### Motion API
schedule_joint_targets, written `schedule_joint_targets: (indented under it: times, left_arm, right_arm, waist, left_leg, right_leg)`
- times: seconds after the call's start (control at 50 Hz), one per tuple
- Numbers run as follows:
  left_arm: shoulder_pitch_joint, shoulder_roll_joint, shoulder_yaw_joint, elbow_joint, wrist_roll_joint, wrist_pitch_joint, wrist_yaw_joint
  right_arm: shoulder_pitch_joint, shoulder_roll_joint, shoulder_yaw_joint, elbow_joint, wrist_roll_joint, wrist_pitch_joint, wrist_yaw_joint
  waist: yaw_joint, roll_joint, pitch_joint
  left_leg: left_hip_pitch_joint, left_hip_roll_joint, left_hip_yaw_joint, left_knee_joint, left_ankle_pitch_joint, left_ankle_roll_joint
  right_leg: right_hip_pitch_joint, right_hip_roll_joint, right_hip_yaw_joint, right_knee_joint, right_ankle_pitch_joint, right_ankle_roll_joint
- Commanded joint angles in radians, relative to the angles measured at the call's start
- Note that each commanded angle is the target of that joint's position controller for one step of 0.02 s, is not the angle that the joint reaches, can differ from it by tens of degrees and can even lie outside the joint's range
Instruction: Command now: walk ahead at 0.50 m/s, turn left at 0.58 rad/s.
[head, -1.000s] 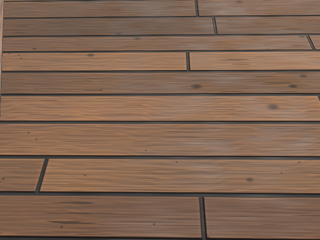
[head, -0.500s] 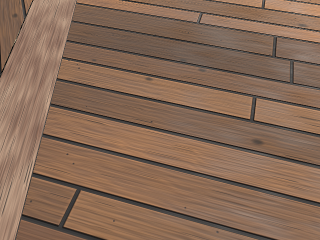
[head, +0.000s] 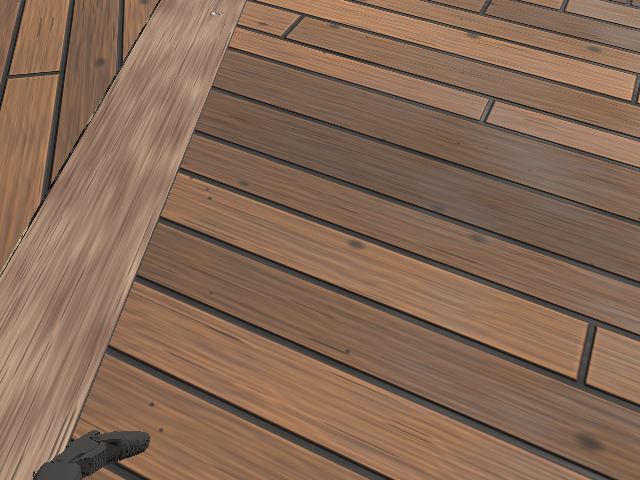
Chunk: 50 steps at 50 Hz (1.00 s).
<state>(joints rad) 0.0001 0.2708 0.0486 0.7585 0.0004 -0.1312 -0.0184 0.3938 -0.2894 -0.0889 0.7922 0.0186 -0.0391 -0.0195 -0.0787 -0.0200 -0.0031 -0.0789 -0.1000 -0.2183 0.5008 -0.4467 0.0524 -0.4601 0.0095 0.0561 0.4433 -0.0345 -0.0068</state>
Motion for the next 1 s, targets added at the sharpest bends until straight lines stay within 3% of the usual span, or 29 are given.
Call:
schedule_joint_targets:
  times: [0.02, 0.04, 0.06, 0.08, 0.1, 0.12, 0.18, 0.24, 0.32, 0.4, 0.44, 0.46, 0.48, 0.5, 0.52, 0.54, 0.56, 0.58, 0.6, 0.62, 0.66, 0.7, 0.76, 0.82, 0.86, 0.92, 0.98, 1.0]
  left_arm:
    - [0.356, 0.291, 0.094, 0.009, 0.028, -0.009, 0.016]
    - [0.367, 0.235, 0.082, 0.022, 0.0, 0.001, 0.009]
    - [0.314, 0.154, 0.06, -0.001, -0.007, 0.008, 0.011]
    - [0.262, 0.126, 0.049, -0.013, 0.0, 0.017, 0.014]
    - [0.219, 0.106, 0.042, -0.009, 0.006, 0.023, 0.013]
    - [0.197, 0.088, 0.034, -0.006, 0.012, 0.023, 0.015]
    - [0.193, 0.106, 0.042, 0.014, 0.006, 0.012, 0.013]
    - [0.206, 0.143, 0.056, 0.03, 0.005, 0.009, 0.015]
    - [0.223, 0.165, 0.06, 0.041, 0.0, 0.022, 0.02]
    - [0.252, 0.201, 0.066, 0.055, -0.015, 0.053, 0.032]
    - [0.243, 0.231, 0.075, 0.048, -0.032, 0.066, 0.04]
    - [0.231, 0.24, 0.08, 0.042, -0.041, 0.073, 0.044]
    - [0.217, 0.225, 0.075, 0.033, -0.045, 0.077, 0.047]
    - [0.266, 0.178, 0.056, 0.03, -0.016, 0.071, 0.041]
    - [0.384, 0.053, 0.014, 0.007, 0.048, 0.057, 0.019]
    - [0.406, 0.139, 0.014, 0.035, 0.002, 0.047, 0.005]
    - [0.294, 0.186, 0.031, 0.033, -0.04, 0.056, 0.002]
    - [0.249, 0.161, 0.023, 0.018, -0.038, 0.066, 0.008]
    - [0.23, 0.147, 0.02, 0.033, -0.023, 0.082, 0.02]
    - [0.259, 0.143, 0.022, 0.045, -0.019, 0.103, 0.027]
    - [0.329, 0.119, 0.022, 0.076, -0.015, 0.129, 0.04]
    - [0.323, 0.103, 0.019, 0.081, -0.008, 0.137, 0.051]
    - [0.24, 0.118, 0.022, 0.049, -0.008, 0.147, 0.053]
    - [0.175, 0.13, 0.032, 0.013, -0.015, 0.161, 0.049]
    - [0.157, 0.121, 0.034, -0.003, -0.013, 0.166, 0.044]
    - [0.164, 0.107, 0.036, -0.015, -0.014, 0.164, 0.028]
    - [0.243, 0.104, 0.042, 0.003, -0.012, 0.158, 0.007]
    - [0.256, 0.156, 0.057, 0.0, -0.004, 0.157, 0.01]
  right_arm:
    - [0.051, -0.004, 0.015, -0.11, 0.012, -0.021, 0.001]
    - [0.077, -0.06, 0.014, -0.113, 0.021, -0.025, -0.001]
    - [0.004, -0.143, -0.007, -0.109, 0.022, -0.02, 0.0]
    - [-0.065, -0.15, -0.011, -0.122, 0.013, -0.013, -0.001]
    - [-0.106, -0.136, -0.013, -0.137, 0.002, -0.011, 0.001]
    - [-0.112, -0.121, -0.016, -0.143, 0.001, -0.006, 0.006]
    - [-0.11, -0.064, -0.006, -0.162, 0.011, 0.012, 0.015]
    - [-0.157, -0.053, -0.001, -0.191, 0.004, 0.015, 0.018]
    - [-0.263, -0.034, 0.01, -0.218, 0.005, 0.003, 0.042]
    - [-0.349, -0.036, 0.008, -0.264, -0.003, 0.001, 0.069]
    - [-0.304, -0.074, -0.012, -0.268, -0.008, 0.006, 0.078]
    - [-0.224, -0.105, -0.029, -0.251, -0.01, 0.008, 0.078]
    - [-0.087, -0.15, -0.055, -0.214, -0.011, 0.009, 0.071]
    - [0.002, -0.21, -0.074, -0.199, -0.016, 0.015, 0.046]
    - [-0.06, -0.291, -0.064, -0.233, -0.034, 0.018, 0.025]
    - [-0.05, -0.229, -0.039, -0.273, -0.042, 0.011, 0.036]
    - [-0.071, -0.158, -0.019, -0.246, -0.04, 0.008, 0.047]
    - [-0.126, -0.119, -0.005, -0.224, -0.02, 0.004, 0.05]
    - [-0.179, -0.084, 0.01, -0.216, -0.019, 0.0, 0.048]
    - [-0.225, -0.072, 0.016, -0.206, -0.031, -0.003, 0.047]
    - [-0.277, -0.078, 0.014, -0.182, -0.06, -0.019, 0.045]
    - [-0.31, -0.077, 0.012, -0.16, -0.064, -0.03, 0.034]
    - [-0.298, -0.117, -0.004, -0.131, -0.051, -0.014, 0.009]
    - [-0.278, -0.122, -0.009, -0.109, -0.041, 0.012, -0.009]
    - [-0.274, -0.118, -0.011, -0.099, -0.036, 0.023, -0.015]
    - [-0.28, -0.127, -0.017, -0.089, -0.029, 0.038, -0.017]
    - [-0.294, -0.136, -0.024, -0.076, 0.0, 0.056, -0.024]
    - [-0.254, -0.111, -0.021, -0.061, 0.002, 0.057, -0.023]
  waist:
    - [0.156, -0.166, -0.336]
    - [0.15, -0.282, -0.339]
    - [0.167, -0.157, -0.196]
    - [0.161, -0.079, -0.108]
    - [0.141, -0.055, -0.035]
    - [0.115, -0.075, -0.008]
    - [0.094, -0.084, 0.015]
    - [0.096, -0.053, 0.016]
    - [0.134, -0.04, 0.039]
    - [0.149, -0.054, 0.059]
    - [0.108, -0.088, 0.013]
    - [0.061, -0.093, -0.029]
    - [-0.016, -0.064, -0.096]
    - [-0.052, 0.054, -0.17]
    - [0.08, 0.324, -0.282]
    - [0.011, 0.204, -0.535]
    - [-0.011, 0.1, -0.416]
    - [0.021, 0.064, -0.279]
    - [0.048, 0.038, -0.201]
    - [0.091, 0.057, -0.164]
    - [0.139, 0.096, -0.145]
    - [0.145, 0.108, -0.135]
    - [0.103, 0.117, -0.117]
    - [0.073, 0.115, -0.065]
    - [0.064, 0.114, -0.048]
    - [0.07, 0.121, -0.064]
    - [0.122, 0.123, -0.092]
    - [0.115, 0.043, -0.077]
  left_leg:
    - [-0.5, 0.006, 0.035, 0.547, 0.104, -0.01]
    - [-0.682, 0.045, 0.045, 0.732, -0.154, -0.023]
    - [-0.739, 0.098, 0.033, 0.804, -0.078, -0.028]
    - [-0.724, 0.136, 0.073, 0.808, -0.001, -0.032]
    - [-0.699, 0.163, 0.084, 0.759, 0.054, -0.034]
    - [-0.658, 0.194, 0.085, 0.719, 0.09, -0.03]
    - [-0.621, 0.224, 0.115, 0.649, 0.142, -0.038]
    - [-0.66, 0.234, 0.119, 0.537, 0.253, -0.052]
    - [-0.613, 0.216, 0.178, 0.311, 0.449, -0.043]
    - [-0.535, 0.164, 0.262, 0.152, 0.445, -0.023]
    - [-0.446, 0.112, 0.296, 0.118, 0.359, 0.009]
    - [-0.352, 0.077, 0.312, 0.086, 0.34, 0.033]
    - [-0.168, 0.04, 0.314, 0.005, 0.431, 0.067]
    - [0.101, 0.142, 0.164, -0.015, 0.736, 0.122]
    - [0.4, 0.432, -0.21, 0.113, 1.297, 0.288]
    - [0.425, 0.549, -0.401, 0.008, 1.121, 0.39]
    - [0.324, 0.479, -0.25, -0.029, 1.029, 0.333]
    - [0.192, 0.422, -0.141, -0.055, 0.909, 0.277]
    - [0.053, 0.386, -0.082, -0.092, 0.834, 0.241]
    - [-0.09, 0.366, -0.023, -0.134, 0.803, 0.224]
    - [-0.243, 0.338, 0.077, -0.192, 0.809, 0.22]
    - [-0.265, 0.324, 0.146, -0.207, 0.787, 0.206]
    - [-0.213, 0.352, 0.151, -0.238, 0.588, 0.207]
    - [-0.163, 0.389, 0.121, -0.269, 0.361, 0.211]
    - [-0.124, 0.406, 0.119, -0.261, 0.34, 0.207]
    - [-0.061, 0.416, 0.15, -0.197, 0.487, 0.192]
    - [-0.06, 0.377, 0.227, -0.061, 0.548, 0.111]
    - [-0.129, 0.316, 0.291, 0.057, 0.43, 0.03]
  right_leg:
    - [0.815, -0.371, 0.487, -0.028, -0.198, -0.234]
    - [0.85, -0.452, 0.733, -0.115, -0.405, -0.271]
    - [0.728, -0.411, 0.611, -0.138, -0.471, -0.226]
    - [0.601, -0.37, 0.465, -0.149, -0.387, -0.188]
    - [0.479, -0.328, 0.362, -0.18, -0.283, -0.177]
    - [0.406, -0.298, 0.284, -0.205, -0.213, -0.164]
    - [0.328, -0.275, 0.138, -0.275, -0.093, -0.179]
    - [0.357, -0.285, 0.035, -0.297, 0.033, -0.193]
    - [0.384, -0.25, -0.117, -0.294, 0.103, -0.156]
    - [0.443, -0.257, -0.203, -0.195, 0.367, -0.118]
    - [0.486, -0.264, -0.222, -0.078, 0.58, -0.094]
    - [0.487, -0.257, -0.232, 0.036, 0.665, -0.08]
    - [0.434, -0.224, -0.254, 0.217, 0.627, -0.048]
    - [0.218, -0.172, -0.256, 0.489, 0.29, 0.007]
    - [-0.136, -0.028, -0.196, 0.857, -0.705, 0.065]
    - [-0.146, -0.024, 0.019, 0.985, -0.711, 0.058]
    - [-0.182, -0.075, 0.024, 0.961, -0.618, 0.05]
    - [-0.217, -0.109, 0.0, 0.866, -0.547, 0.047]
    - [-0.17, -0.139, 0.006, 0.791, -0.506, 0.053]
    - [-0.064, -0.153, 0.016, 0.732, -0.468, 0.059]
    - [0.085, -0.133, -0.002, 0.655, -0.391, 0.077]
    - [0.119, -0.125, -0.001, 0.533, -0.339, 0.085]
    - [0.078, -0.122, -0.021, 0.458, -0.275, 0.081]
    - [0.001, -0.124, -0.029, 0.446, -0.312, 0.071]
    - [-0.021, -0.12, -0.041, 0.422, -0.344, 0.063]
    - [0.018, -0.092, -0.084, 0.334, -0.371, 0.045]
    - [0.177, -0.036, -0.136, 0.061, -0.173, -0.006]
    - [0.252, -0.075, -0.037, -0.05, 0.005, -0.051]
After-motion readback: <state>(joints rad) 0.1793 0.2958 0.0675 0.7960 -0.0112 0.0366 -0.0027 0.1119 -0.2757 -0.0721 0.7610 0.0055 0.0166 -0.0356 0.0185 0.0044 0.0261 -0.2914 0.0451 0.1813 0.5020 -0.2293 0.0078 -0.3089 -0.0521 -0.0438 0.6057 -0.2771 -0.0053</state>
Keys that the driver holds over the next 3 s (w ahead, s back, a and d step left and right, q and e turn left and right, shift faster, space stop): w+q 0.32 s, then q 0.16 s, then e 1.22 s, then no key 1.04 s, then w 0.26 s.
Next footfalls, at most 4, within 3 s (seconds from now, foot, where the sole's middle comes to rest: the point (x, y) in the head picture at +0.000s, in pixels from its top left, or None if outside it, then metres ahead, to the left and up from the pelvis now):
0.50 left None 0.38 0.18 -0.76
1.00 right None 0.40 -0.06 -0.76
1.48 left None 0.44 0.17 -0.76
1.90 right None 0.36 -0.09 -0.76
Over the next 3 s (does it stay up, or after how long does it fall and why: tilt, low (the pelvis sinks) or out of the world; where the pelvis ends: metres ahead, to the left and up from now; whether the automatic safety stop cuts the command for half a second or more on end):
stays up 0.40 0.03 0.00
